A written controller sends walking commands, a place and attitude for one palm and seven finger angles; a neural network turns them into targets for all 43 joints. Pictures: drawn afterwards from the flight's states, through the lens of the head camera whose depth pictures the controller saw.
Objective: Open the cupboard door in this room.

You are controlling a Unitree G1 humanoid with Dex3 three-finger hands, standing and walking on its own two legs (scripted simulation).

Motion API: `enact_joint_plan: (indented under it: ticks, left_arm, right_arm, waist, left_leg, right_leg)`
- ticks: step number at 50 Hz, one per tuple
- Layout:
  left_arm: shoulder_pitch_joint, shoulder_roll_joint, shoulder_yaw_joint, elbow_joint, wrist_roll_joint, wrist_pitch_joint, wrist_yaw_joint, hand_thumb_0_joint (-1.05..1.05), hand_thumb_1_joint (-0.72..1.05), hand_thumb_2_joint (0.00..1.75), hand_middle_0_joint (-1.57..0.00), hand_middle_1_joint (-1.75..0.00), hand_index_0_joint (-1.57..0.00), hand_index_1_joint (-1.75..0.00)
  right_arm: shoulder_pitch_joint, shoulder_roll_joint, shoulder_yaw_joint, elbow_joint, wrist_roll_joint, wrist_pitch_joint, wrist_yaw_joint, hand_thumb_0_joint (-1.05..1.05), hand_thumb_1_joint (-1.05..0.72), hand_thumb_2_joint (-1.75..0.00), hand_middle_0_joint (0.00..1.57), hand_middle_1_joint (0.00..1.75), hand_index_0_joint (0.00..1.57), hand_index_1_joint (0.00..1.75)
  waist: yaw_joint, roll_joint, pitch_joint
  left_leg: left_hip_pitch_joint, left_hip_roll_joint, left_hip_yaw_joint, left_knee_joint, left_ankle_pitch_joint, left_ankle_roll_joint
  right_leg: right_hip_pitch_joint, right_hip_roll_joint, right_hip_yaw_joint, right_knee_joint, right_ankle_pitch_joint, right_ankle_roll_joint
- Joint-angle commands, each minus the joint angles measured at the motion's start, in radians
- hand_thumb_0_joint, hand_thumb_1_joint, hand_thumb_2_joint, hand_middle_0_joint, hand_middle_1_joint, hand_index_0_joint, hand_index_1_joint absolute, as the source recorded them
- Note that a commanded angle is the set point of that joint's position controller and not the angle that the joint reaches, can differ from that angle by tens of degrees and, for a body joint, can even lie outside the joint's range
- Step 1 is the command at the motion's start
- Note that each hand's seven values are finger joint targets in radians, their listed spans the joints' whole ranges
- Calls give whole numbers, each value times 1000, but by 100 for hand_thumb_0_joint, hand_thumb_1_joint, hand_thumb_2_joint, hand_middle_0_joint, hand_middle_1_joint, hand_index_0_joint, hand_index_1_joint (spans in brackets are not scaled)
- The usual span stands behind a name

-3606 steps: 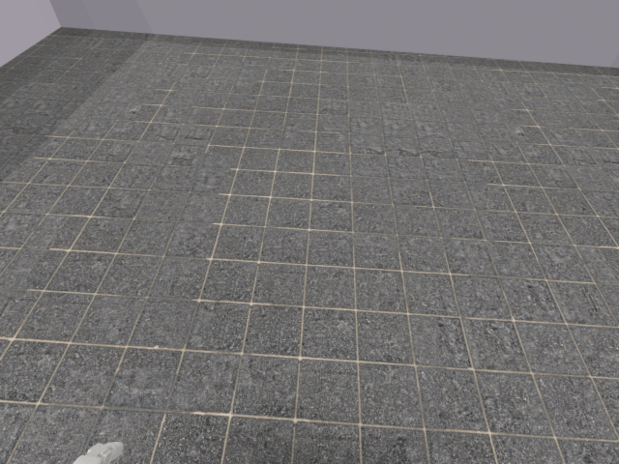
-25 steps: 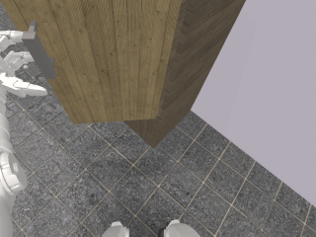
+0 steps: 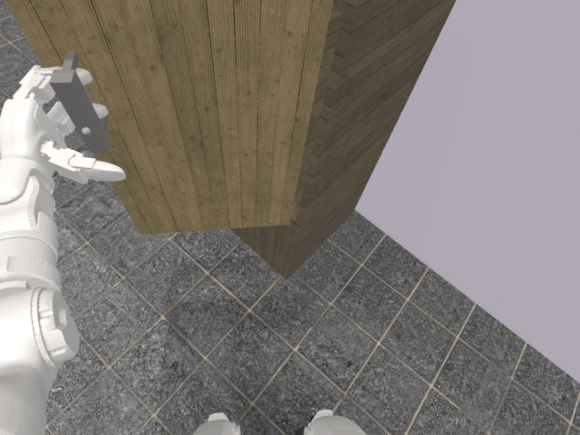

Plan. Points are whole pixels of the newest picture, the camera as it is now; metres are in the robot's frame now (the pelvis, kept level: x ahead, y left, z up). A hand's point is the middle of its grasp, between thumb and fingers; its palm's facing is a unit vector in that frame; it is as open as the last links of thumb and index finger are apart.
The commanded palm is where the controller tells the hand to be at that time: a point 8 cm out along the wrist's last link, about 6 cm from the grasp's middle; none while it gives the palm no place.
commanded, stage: slide the fingers in behind the handle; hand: left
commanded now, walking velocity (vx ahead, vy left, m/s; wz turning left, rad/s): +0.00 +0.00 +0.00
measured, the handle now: (86, 104) +0.54 +0.25 +0.10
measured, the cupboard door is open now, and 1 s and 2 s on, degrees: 50 50 75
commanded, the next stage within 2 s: close the thumb around the handle in 0.42 s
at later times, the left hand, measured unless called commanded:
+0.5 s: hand (94, 133) +0.49 +0.23 +0.10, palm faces +0.05 -1.00 +0.02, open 14.0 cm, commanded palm +0.46 +0.28 +0.10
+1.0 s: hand (75, 132) +0.48 +0.25 +0.11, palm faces +0.08 -1.00 +0.01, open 8.0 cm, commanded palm +0.46 +0.29 +0.10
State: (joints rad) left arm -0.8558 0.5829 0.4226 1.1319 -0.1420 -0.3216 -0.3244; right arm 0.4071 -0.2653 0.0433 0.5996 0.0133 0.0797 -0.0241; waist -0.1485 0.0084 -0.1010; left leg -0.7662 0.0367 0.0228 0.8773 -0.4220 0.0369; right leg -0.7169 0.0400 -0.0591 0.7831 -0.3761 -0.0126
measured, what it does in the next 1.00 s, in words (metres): stands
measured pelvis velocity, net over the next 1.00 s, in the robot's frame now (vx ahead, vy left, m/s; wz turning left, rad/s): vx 0.00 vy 0.00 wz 0.00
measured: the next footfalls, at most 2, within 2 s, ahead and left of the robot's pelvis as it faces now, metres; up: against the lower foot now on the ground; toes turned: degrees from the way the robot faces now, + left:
none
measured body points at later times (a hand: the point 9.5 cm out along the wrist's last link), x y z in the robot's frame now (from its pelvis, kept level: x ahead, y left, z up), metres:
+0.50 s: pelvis -0.01 +0.00 +0.00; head +0.10 +0.02 +0.44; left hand +0.48 +0.28 +0.10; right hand -0.01 -0.27 -0.11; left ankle -0.01 +0.09 -0.70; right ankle -0.01 -0.12 -0.70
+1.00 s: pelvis +0.00 +0.00 +0.00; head +0.10 +0.03 +0.44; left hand +0.47 +0.31 +0.11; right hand +0.00 -0.27 -0.10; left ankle -0.01 +0.09 -0.70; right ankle -0.01 -0.12 -0.70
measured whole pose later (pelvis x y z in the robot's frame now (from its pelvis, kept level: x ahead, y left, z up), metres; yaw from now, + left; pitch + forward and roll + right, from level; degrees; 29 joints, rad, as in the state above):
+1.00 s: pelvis +0.00 +0.00 +0.00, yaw +0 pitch +18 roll -3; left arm -0.86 0.61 0.44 1.16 -0.14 -0.34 -0.33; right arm 0.42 -0.27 0.04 0.61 0.01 0.07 -0.03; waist -0.15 0.00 -0.10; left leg -0.77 0.04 0.02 0.88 -0.42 0.04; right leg -0.72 0.04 -0.06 0.79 -0.37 -0.01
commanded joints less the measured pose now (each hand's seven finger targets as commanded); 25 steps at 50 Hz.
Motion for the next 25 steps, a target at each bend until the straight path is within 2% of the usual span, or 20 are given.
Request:
enact_joint_plan:
  ticks: [1,2,4,5,6,8,9,10,12,13,14,15,17,19,20,21,23,24,25]
  left_arm:
    - [-434,255,17,-201,-7,-60,15,0,-50,30,-30,-120,-30,-120]
    - [-429,243,11,-195,-6,-54,20,0,-50,30,-30,-120,-30,-120]
    - [-440,279,36,-188,1,-57,32,0,-50,30,-30,-120,-30,-120]
    - [-455,287,41,-190,5,-59,38,0,-50,30,-30,-120,-30,-120]
    - [-442,307,57,-180,6,-60,41,0,-50,30,-30,-120,-30,-120]
    - [-465,300,40,-161,13,-62,44,0,-50,30,-30,-120,-30,-120]
    - [-480,318,54,-158,10,-69,46,0,-50,30,-30,-120,-30,-120]
    - [-498,347,65,-169,19,-77,44,0,-50,30,-30,-120,-30,-120]
    - [-501,316,41,-203,19,-92,33,0,-50,30,-30,-120,-30,-120]
    - [-475,305,41,-198,17,-96,28,0,-50,30,-30,-120,-30,-120]
    - [-483,284,26,-222,8,-106,22,0,-50,30,-30,-120,-30,-120]
    - [-458,285,32,-201,6,-104,16,0,-50,30,-30,-120,-30,-120]
    - [-454,221,-17,-182,-5,-87,3,0,-50,30,-30,-120,-30,-120]
    - [-449,212,-17,-156,-16,-66,2,0,-50,30,-30,-120,-30,-120]
    - [-460,225,-9,-167,-15,-58,4,0,-50,30,-30,-120,-30,-120]
    - [-435,230,2,-138,-16,-44,8,0,-50,30,-30,-120,-30,-120]
    - [-455,277,29,-150,-9,-41,21,0,-50,30,-30,-120,-30,-120]
    - [-464,282,34,-151,-7,-47,29,0,-50,30,-30,-120,-30,-120]
    - [-486,307,48,-178,3,-58,38,0,-50,30,-30,-120,-30,-120]
  right_arm:
    - [147,-191,-72,-47,3,-19,-9,0,-90,-90,20,30,20,30]
    - [146,-190,-72,-50,3,-21,-8,0,-90,-90,20,30,20,30]
    - [149,-193,-68,-48,0,-21,-10,0,-90,-90,20,30,20,30]
    - [145,-192,-68,-51,1,-21,-10,0,-90,-90,20,30,20,30]
    - [144,-192,-67,-54,1,-23,-12,0,-90,-90,20,30,20,30]
    - [143,-191,-63,-53,3,-25,-14,0,-90,-90,20,30,20,30]
    - [148,-193,-62,-51,1,-28,-17,0,-90,-90,20,30,20,30]
    - [148,-197,-63,-50,3,-28,-19,0,-90,-90,20,30,20,30]
    - [150,-193,-67,-50,2,-33,-18,0,-90,-90,20,30,20,30]
    - [149,-191,-67,-50,1,-34,-16,0,-90,-90,20,30,20,30]
    - [153,-189,-68,-47,-1,-35,-14,0,-90,-90,20,30,20,30]
    - [152,-192,-69,-42,1,-33,-14,0,-90,-90,20,30,20,30]
    - [148,-191,-70,-38,3,-31,-12,0,-90,-90,20,30,20,30]
    - [155,-196,-70,-34,3,-30,-14,0,-90,-90,20,30,20,30]
    - [154,-199,-73,-34,4,-30,-15,0,-90,-90,20,30,20,30]
    - [158,-199,-72,-36,3,-29,-15,0,-90,-90,20,30,20,30]
    - [161,-201,-70,-39,3,-28,-18,0,-90,-90,20,30,20,30]
    - [162,-199,-67,-40,0,-29,-17,0,-90,-90,20,30,20,30]
    - [162,-199,-70,-39,0,-30,-17,0,-90,-90,20,30,20,30]
  waist:
    - [-2,147,-404]
    - [-2,142,-401]
    - [4,135,-389]
    - [-2,131,-396]
    - [7,124,-398]
    - [-10,96,-365]
    - [-14,75,-363]
    - [-13,93,-387]
    - [-9,151,-436]
    - [2,173,-450]
    - [-5,193,-469]
    - [1,191,-461]
    - [-13,181,-418]
    - [-18,142,-378]
    - [-15,147,-393]
    - [-10,118,-377]
    - [-9,92,-374]
    - [-7,110,-365]
    - [-10,111,-388]
  left_leg:
    - [361,-2,-72,-75,467,-9]
    - [355,-4,-69,-76,452,-7]
    - [333,-6,-71,-78,437,-6]
    - [331,-7,-67,-81,423,-4]
    - [311,-9,-65,-80,412,-4]
    - [272,-12,-59,-84,365,1]
    - [256,-13,-59,-80,354,6]
    - [262,-12,-58,-81,357,4]
    - [321,-12,-64,-77,399,-3]
    - [345,-10,-65,-73,414,-7]
    - [381,-7,-70,-67,451,-9]
    - [389,-3,-72,-67,455,-13]
    - [382,-1,-75,-74,431,-13]
    - [360,-2,-79,-82,408,-7]
    - [365,-1,-77,-84,414,-8]
    - [339,-4,-75,-87,401,-6]
    - [300,-7,-70,-91,379,-1]
    - [295,-10,-67,-88,382,1]
    - [306,-8,-69,-86,391,0]
  right_leg:
    - [116,19,24,-47,357,-3]
    - [115,19,25,-50,350,-3]
    - [128,17,25,-46,344,-7]
    - [131,17,29,-50,343,-2]
    - [149,16,33,-48,344,-3]
    - [156,15,39,-57,328,1]
    - [169,15,42,-57,327,1]
    - [173,13,48,-53,335,3]
    - [156,13,42,-47,345,-2]
    - [145,16,39,-45,343,-5]
    - [133,18,34,-40,354,-7]
    - [113,20,32,-42,345,-7]
    - [87,21,25,-50,319,-6]
    - [83,21,20,-59,302,-8]
    - [87,19,22,-58,311,-5]
    - [98,19,20,-60,308,-4]
    - [129,17,27,-60,314,-2]
    - [132,16,32,-60,319,-4]
    - [130,15,32,-56,325,-1]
